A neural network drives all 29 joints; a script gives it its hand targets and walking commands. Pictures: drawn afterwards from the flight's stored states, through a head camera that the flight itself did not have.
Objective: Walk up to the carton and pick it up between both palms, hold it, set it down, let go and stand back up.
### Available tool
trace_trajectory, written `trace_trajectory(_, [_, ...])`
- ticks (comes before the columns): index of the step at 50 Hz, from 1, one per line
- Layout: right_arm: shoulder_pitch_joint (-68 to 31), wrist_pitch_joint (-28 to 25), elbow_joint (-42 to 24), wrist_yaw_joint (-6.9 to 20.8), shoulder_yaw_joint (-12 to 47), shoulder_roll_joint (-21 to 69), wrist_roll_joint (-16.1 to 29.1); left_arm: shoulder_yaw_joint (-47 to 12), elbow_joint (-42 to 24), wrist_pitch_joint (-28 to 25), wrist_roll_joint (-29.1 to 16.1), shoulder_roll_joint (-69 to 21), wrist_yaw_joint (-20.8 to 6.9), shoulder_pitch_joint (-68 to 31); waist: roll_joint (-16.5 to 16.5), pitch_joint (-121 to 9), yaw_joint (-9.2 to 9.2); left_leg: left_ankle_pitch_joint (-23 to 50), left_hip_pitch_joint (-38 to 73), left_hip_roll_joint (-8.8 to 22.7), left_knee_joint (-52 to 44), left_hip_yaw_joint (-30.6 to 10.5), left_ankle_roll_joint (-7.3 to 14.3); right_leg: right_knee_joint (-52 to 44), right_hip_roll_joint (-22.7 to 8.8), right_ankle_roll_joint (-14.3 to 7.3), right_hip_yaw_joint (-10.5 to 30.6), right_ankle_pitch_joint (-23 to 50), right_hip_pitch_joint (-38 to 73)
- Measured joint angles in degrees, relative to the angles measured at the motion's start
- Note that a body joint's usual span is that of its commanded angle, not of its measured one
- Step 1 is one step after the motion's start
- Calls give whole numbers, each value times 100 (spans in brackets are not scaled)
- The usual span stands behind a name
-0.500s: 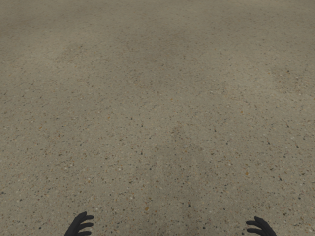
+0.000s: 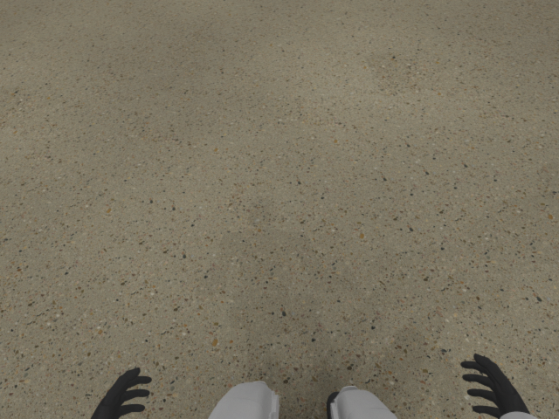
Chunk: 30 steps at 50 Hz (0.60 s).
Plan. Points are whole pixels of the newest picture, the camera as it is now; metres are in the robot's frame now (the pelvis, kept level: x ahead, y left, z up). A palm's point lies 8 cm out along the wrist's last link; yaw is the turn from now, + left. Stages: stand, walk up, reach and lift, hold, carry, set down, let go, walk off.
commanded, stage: walk up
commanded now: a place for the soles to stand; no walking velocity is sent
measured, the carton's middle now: out of the picture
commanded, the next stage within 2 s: none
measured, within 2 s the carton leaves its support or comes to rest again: neither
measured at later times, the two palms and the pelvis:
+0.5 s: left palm out of the picture +0.10 +0.13 -0.09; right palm out of the picture -0.18 -0.40 -0.10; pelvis -0.12 -0.08 +0.00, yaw -27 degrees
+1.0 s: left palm out of the picture +0.10 -0.07 -0.08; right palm out of the picture -0.41 -0.36 -0.09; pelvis -0.19 -0.14 +0.01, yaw -58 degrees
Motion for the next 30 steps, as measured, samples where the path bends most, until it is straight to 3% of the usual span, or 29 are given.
trace_trajectory(3, [230, -40, -40, -46, 43, 155, -47, -3, -7, 62, -64, 71, -17, -3, -130, -85, -73, 573, 579, -180, -1403, -29, 146, -95, 238, 40, 158, 224, -105])
trace_trajectory(6, [363, -40, 89, -97, 98, 232, -268, 19, 100, 135, 80, 88, 15, -9, -299, -96, -196, 1017, 648, -9, -1616, 210, 414, 1279, 339, 257, 49, -949, -616])
trace_trajectory(9, [400, -102, 250, -120, 47, 234, -367, 43, 169, 176, 205, 194, -49, 27, -422, -101, -289, 1260, 828, 208, -2001, 479, 368, 3023, 104, 390, -126, -897, -1068])
trace_trajectory(12, [380, -148, 280, -140, -28, 205, -409, 75, 304, 199, 156, 295, -177, 59, -461, -82, -319, 1382, 897, 449, -2115, 715, 277, 3729, -326, 500, -133, -661, -1038])
trace_trajectory(16, [350, -207, 211, -142, -78, 115, -498, 59, 477, 246, 27, 274, -277, 27, -395, -23, -311, 1439, 909, 823, -2084, 1028, 196, 2916, -909, 579, -203, -932, -500])
trace_trajectory(19, [382, -210, 158, -127, -119, -6, -542, 40, 510, 172, -45, 186, -342, -32, -287, -1, -325, 1463, 856, 1146, -1985, 1249, 156, 1856, -1148, 459, -376, -1328, 10])
trace_trajectory(22, [485, -138, 155, -115, -197, -151, -547, 57, 495, 10, -93, 107, -365, -55, -156, -108, -327, 1387, 677, 1509, -1690, 1413, 124, 679, -1115, 205, -594, -1424, 637])
trace_trajectory(23, [536, -103, 168, -107, -225, -193, -525, 73, 501, -62, -102, 103, -339, -47, -118, -168, -303, 1162, 521, 1652, -1386, 1410, 134, 301, -1012, 146, -570, -1233, 796])
trace_trajectory(24, [560, -33, 196, -85, -276, -243, -463, 75, 551, -107, -108, 42, -298, -72, -30, -182, -269, 546, 319, 1669, -983, 1198, 77, 367, -893, 219, -507, -1058, 693])
trace_trajectory(26, [611, 111, 193, -53, -339, -311, -248, 30, 646, -124, -88, -93, -211, -69, 101, -213, -195, -344, -114, 1286, -138, 476, 20, 483, -732, 237, -377, -963, 542])
trace_trajectory(28, [630, 88, 173, -34, -340, -308, -129, 11, 691, -81, -18, -159, -146, 5, 170, -248, -113, -262, -384, 919, 386, 156, 15, 331, -568, 126, -212, -833, 506])
trace_trajectory(30, [654, -20, 161, -18, -298, -248, -96, 11, 661, -33, 26, -133, -145, 84, 179, -271, -45, 88, -427, 632, 345, 107, 14, 157, -394, 29, -32, -663, 490])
